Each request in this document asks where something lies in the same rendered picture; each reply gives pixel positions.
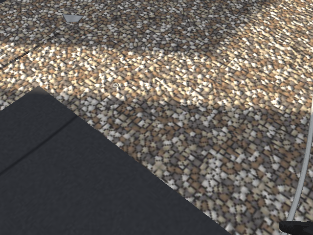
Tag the right robot hand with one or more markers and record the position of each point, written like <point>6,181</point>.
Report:
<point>296,227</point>

